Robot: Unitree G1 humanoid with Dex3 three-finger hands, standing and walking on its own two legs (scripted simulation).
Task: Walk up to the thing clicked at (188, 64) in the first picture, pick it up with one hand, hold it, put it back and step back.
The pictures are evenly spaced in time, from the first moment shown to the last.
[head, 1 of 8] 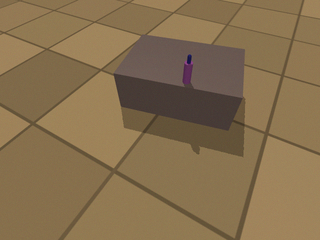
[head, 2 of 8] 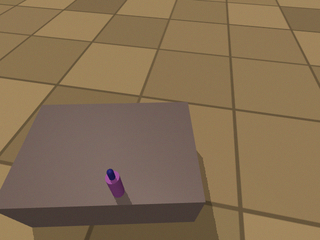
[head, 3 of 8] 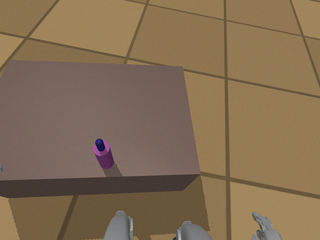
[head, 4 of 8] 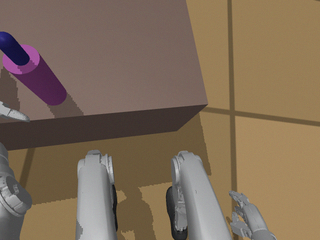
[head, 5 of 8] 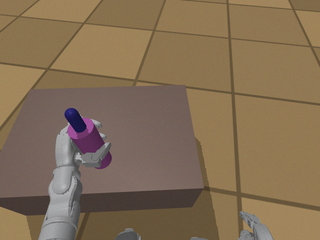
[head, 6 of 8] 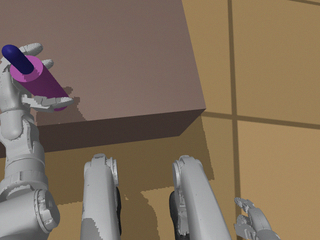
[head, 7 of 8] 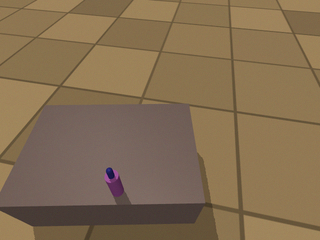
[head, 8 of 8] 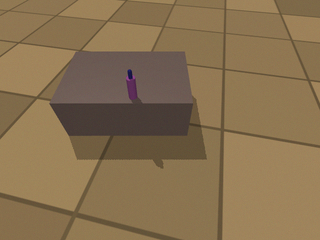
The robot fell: no
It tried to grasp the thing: yes
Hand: left
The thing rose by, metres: 0.35
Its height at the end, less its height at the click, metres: +0.00
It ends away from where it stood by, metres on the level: 0.01
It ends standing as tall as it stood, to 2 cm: yes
